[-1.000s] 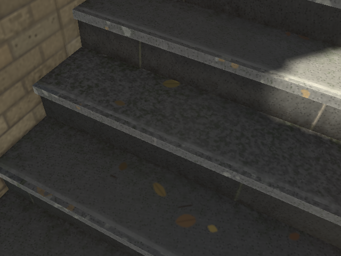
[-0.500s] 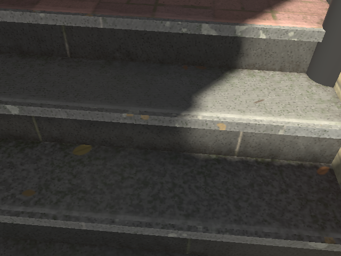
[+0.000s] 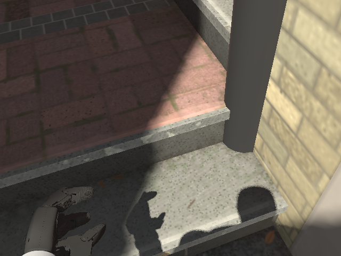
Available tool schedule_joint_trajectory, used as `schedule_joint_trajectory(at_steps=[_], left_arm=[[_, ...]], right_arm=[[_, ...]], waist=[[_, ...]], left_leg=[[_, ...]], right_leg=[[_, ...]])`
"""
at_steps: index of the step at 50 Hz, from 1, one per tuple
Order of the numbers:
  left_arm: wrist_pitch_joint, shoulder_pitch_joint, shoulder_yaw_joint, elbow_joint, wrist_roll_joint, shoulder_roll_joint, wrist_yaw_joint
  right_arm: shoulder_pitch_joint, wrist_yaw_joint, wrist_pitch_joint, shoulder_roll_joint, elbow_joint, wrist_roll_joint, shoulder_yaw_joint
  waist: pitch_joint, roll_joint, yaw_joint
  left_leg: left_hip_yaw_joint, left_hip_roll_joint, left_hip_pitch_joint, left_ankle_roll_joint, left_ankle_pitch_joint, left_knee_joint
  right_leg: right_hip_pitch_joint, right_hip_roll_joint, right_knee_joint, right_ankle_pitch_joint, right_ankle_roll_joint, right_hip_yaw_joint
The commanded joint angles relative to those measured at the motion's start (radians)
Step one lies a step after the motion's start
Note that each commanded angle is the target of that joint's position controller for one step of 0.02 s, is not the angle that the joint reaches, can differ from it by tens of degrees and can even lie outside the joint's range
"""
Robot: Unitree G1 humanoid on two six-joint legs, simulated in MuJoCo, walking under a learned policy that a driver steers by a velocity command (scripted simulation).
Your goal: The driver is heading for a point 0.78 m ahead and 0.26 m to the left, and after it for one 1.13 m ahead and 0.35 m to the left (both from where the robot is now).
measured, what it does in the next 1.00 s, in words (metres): climbs, turning left: right foot 0.17 m higher, then left foot 0.17 m higher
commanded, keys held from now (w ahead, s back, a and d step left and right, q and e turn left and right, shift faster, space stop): w+q+shift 0.30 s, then q+shift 0.50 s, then shift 0.12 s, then e+shift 0.08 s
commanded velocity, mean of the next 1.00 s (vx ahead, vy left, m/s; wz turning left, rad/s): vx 0.45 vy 0.13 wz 0.67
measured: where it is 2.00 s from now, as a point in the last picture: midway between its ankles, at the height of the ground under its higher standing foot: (69, 150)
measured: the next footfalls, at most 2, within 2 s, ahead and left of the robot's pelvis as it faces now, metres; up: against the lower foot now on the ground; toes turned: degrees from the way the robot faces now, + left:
right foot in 0.06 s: +0.22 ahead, -0.10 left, +0.17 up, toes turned +1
left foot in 0.52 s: +0.51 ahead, +0.19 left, +0.34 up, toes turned +11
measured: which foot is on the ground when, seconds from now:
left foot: down 0.00-0.08, up 0.10-0.50, down 0.52-0.96, up 0.98-1.00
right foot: up 0.00-0.04, down 0.06-0.52, up 0.54-0.92, down 0.94-1.00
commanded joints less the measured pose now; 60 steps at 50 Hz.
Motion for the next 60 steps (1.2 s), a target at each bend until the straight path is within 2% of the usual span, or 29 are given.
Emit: schedule_joint_trajectory(at_steps=[1, 3, 4, 5, 6, 7, 10, 16, 21, 22, 23, 24, 25, 26, 27, 28, 29, 31, 33, 36, 39, 44, 47, 48, 49, 50, 51, 54, 60], left_arm=[[0.039, 0.035, 0.02, -0.077, -0.013, 0.097, 0.046], [0.039, 0.333, 0.025, 0.028, -0.084, 0.105, 0.067], [0.056, 0.584, 0.062, 0.106, -0.089, 0.087, 0.077], [0.052, 0.697, 0.125, 0.109, 0.002, 0.304, 0.108], [0.059, 0.584, 0.114, 0.07, 0.022, 0.286, 0.118], [0.062, 0.414, 0.092, 0.056, 0.003, 0.244, 0.103], [0.011, 0.28, 0.061, 0.229, 0.023, 0.137, 0.05], [-0.104, 0.369, 0.001, 0.358, 0.022, 0.028, 0.016], [-0.096, 0.458, 0.017, 0.407, -0.003, 0.157, 0.032], [-0.043, 0.396, -0.021, 0.535, 0.108, 0.113, -0.194], [-0.027, 0.34, 0.035, 0.468, 0.084, 0.284, -0.238], [-0.029, 0.282, 0.051, 0.472, 0.1, 0.381, -0.25], [-0.037, 0.235, 0.089, 0.446, 0.075, 0.454, -0.227], [-0.048, 0.314, 0.075, 0.437, 0.073, 0.331, -0.184], [-0.026, 0.523, 0.022, 0.41, 0.096, 0.1, -0.25], [-0.023, 0.516, 0.082, 0.401, -0.002, 0.261, -0.244], [-0.044, 0.321, 0.104, 0.285, -0.046, 0.251, -0.2], [-0.063, 0.321, 0.066, 0.287, 0.009, 0.152, -0.126], [-0.06, 0.228, 0.014, 0.214, 0.022, 0.048, -0.089], [-0.052, 0.072, -0.024, 0.104, -0.026, 0.05, -0.091], [-0.047, -0.027, -0.052, -0.022, -0.066, 0.019, -0.082], [-0.01, -0.119, -0.033, -0.16, -0.055, 0.079, -0.066], [0.043, 0.307, -0.001, -0.032, -0.054, 0.137, -0.094], [0.039, 0.501, 0.02, 0.044, -0.054, 0.201, -0.088], [0.052, 0.565, 0.01, 0.108, -0.027, 0.172, -0.119], [0.038, 0.463, 0.025, 0.062, 0.019, 0.22, -0.128], [-0.011, 0.296, -0.002, 0.055, -0.001, 0.203, -0.136], [-0.085, 0.144, -0.077, 0.131, -0.051, -0.026, -0.087], [-0.104, 0.231, -0.035, 0.099, -0.046, 0.124, -0.022]], right_arm=[[-0.242, 0.017, -0.038, -0.065, -0.151, -0.032, 0.014], [-0.138, 0.065, -0.021, -0.122, -0.175, 0.023, 0.006], [-0.076, 0.078, -0.029, -0.182, -0.135, 0.006, -0.01], [-0.12, 0.107, -0.026, -0.136, -0.256, 0.051, -0.006], [-0.138, 0.113, -0.04, -0.139, -0.255, -0.009, -0.033], [-0.167, 0.113, -0.032, -0.077, -0.286, -0.033, -0.03], [-0.253, 0.078, 0.016, 0.096, -0.351, -0.045, 0.027], [-0.431, 0.06, 0.09, 0.16, -0.418, 0.019, 0.071], [-0.535, 0.035, 0.141, 0.133, -0.547, -0.009, 0.074], [-0.843, 0.092, 0.18, 0.046, -0.647, 0.048, 0.139], [-0.716, 0.153, 0.195, 0.07, -0.588, 0.064, 0.137], [-0.444, 0.178, 0.2, 0.091, -0.495, 0.086, 0.15], [-0.139, 0.182, 0.203, 0.057, -0.403, 0.081, 0.122], [0.093, 0.145, 0.177, -0.053, -0.251, 0.009, 0.067], [0.168, 0.096, 0.195, -0.237, -0.166, -0.009, 0.048], [0.148, 0.082, 0.168, -0.281, -0.203, -0.057, 0.001], [0.046, 0.08, 0.128, -0.236, -0.204, -0.006, -0.003], [-0.107, 0.101, 0.062, -0.086, -0.133, 0.057, 0.031], [-0.098, 0.133, 0.056, 0.086, -0.024, -0.014, 0.088], [0.023, 0.095, 0.027, -0.008, -0.013, -0.04, 0.063], [0.113, 0.073, 0.004, -0.064, -0.015, -0.121, 0.073], [0.038, 0.091, -0.047, -0.201, -0.156, -0.001, 0.033], [-0.119, 0.103, -0.054, -0.264, -0.194, 0.06, -0.021], [-0.056, 0.105, -0.036, -0.142, -0.166, 0.042, 0.003], [0.07, 0.105, -0.002, -0.078, -0.142, -0.037, 0.017], [0.087, 0.122, 0.03, -0.145, -0.122, -0.002, -0.008], [-0.113, 0.1, 0.023, -0.177, -0.2, 0.01, -0.009], [-0.21, 0.038, 0.004, -0.016, -0.249, -0.066, 0.074], [-0.315, 0.011, 0.013, -0.112, -0.343, -0.058, 0.063]], waist=[[0.156, 0.092, 0.131], [-0.125, -0.099, 0.209], [-0.28, -0.067, 0.332], [-0.468, -0.452, 0.416], [-0.539, -0.348, 0.362], [-0.391, -0.176, 0.25], [0.005, 0.061, 0.085], [0.188, -0.142, 0.038], [0.196, -0.065, -0.013], [-0.255, 0.114, -0.105], [-0.232, -0.175, -0.16], [-0.284, -0.19, -0.27], [-0.306, -0.157, -0.357], [-0.337, -0.009, -0.313], [-0.703, 0.282, -0.027], [-0.654, 0.113, -0.075], [-0.348, 0.154, -0.091], [-0.247, 0.185, 0.031], [-0.11, 0.046, 0.128], [-0.069, 0.109, 0.108], [-0.019, 0.004, 0.1], [-0.076, 0.087, 0.173], [-0.193, 0.205, 0.294], [-0.467, -0.036, 0.267], [-0.611, -0.474, 0.222], [-0.285, -0.189, 0.246], [0.028, -0.141, 0.176], [-0.065, 0.111, 0.041], [-0.146, -0.06, 0.116]], left_leg=[[-0.113, 0.145, -0.3, 0.254, 0.639, -0.502], [-0.098, 0.052, -0.448, 0.25, 0.669, -0.365], [-0.126, 0.075, -0.418, 0.246, 0.868, -0.089], [-0.211, -0.044, -0.471, 0.132, 0.511, 0.468], [-0.404, -0.144, -0.385, 0.08, 0.272, 1.041], [-0.441, -0.123, -0.494, 0.051, 0.317, 1.28], [-0.29, -0.117, -0.833, 0.047, 0.43, 1.671], [-0.236, -0.105, -1.132, 0.096, -0.05, 1.584], [-0.103, 0.016, -1.034, 0.166, -0.177, 1.302], [-0.032, -0.042, -0.593, 0.206, 0.011, 0.856], [0.11, -0.153, -0.25, 0.116, 0.117, 0.829], [0.135, -0.193, -0.115, 0.146, 0.452, 0.733], [0.102, -0.217, -0.031, 0.161, 0.55, 0.401], [-0.042, -0.241, 0.248, 0.222, 0.681, 0.077], [-0.676, -0.019, 0.676, 0.502, 1.723, 0.232], [-0.931, 0.147, 0.557, 0.388, 1.645, -0.003], [-0.905, 0.173, 0.379, 0.301, 1.326, -0.061], [-0.717, 0.093, 0.226, 0.293, 1.126, 0.007], [-0.574, 0.033, -0.046, 0.263, 0.899, -0.029], [-0.564, 0.015, -0.191, 0.199, 0.711, -0.138], [-0.576, -0.076, -0.341, 0.136, 0.433, -0.196], [-0.664, 0.033, -0.252, 0.109, 1.507, -0.256], [-0.682, 0.142, -0.148, 0.09, 2.1, -0.13], [-0.606, 0.072, -0.118, 0.03, 1.754, 0.199], [-0.526, -0.185, -0.442, -0.136, 0.022, 0.739], [-0.426, -0.174, -0.488, -0.081, 0.078, 1.067], [-0.374, -0.151, -0.684, -0.073, 0.051, 1.229], [-0.292, -0.008, -0.503, -0.033, 0.008, 0.893], [-0.242, -0.001, -0.362, -0.025, 0.018, 0.818]], right_leg=[[0.219, -0.09, -0.233, -0.047, 0.058, -0.207], [1.05, -0.063, -0.915, 0.152, 0.066, -0.236], [1.29, -0.009, -0.971, 0.228, 0.086, -0.248], [1.29, -0.408, -1.308, 0.207, -0.082, 0.584], [1.124, -0.499, -1.518, 0.106, -0.137, 1.023], [0.964, -0.435, -1.514, -0.23, -0.111, 0.903], [0.763, -0.351, -1.258, 0.104, -0.109, 0.362], [0.759, -0.369, -1.636, 0.205, -0.013, -0.035], [0.903, -0.354, -1.933, 0.668, 0.013, -0.326], [0.658, -0.337, -1.882, 1.201, -0.108, -0.286], [0.602, -0.383, -1.836, 1.917, -0.185, -0.317], [0.672, -0.424, -1.688, 2.333, -0.18, -0.346], [0.838, -0.412, -1.425, 2.333, -0.123, -0.342], [0.657, -0.335, -1.04, 1.717, -0.032, -0.318], [0.377, -0.102, -0.504, 0.494, 0.076, -0.193], [0.316, 0.023, -0.179, 0.516, 0.109, 0.119], [0.002, 0.083, 0.009, 0.484, 0.147, 0.153], [-0.128, 0.089, 0.176, 0.423, 0.11, 0.12], [-0.179, 0.025, 0.176, 0.389, 0.056, 0.037], [-0.188, -0.007, 0.302, 0.2, 0.043, -0.078], [-0.069, -0.016, 0.016, 0.322, 0.057, -0.106], [0.232, 0.016, -0.391, 0.163, 0.143, -0.306], [0.694, 0.01, -0.92, 0.281, 0.073, -0.212], [1.011, -0.117, -1.01, 0.771, -0.091, 0.066], [1.162, -0.468, -1.219, 0.893, -0.435, 0.742], [0.729, -0.4, -1.402, 0.302, -0.34, 0.881], [0.492, -0.317, -1.379, 0.007, -0.29, 0.684], [0.418, -0.159, -1.294, 0.307, -0.151, 0.294], [0.404, -0.125, -1.163, 0.631, -0.109, 0.265]])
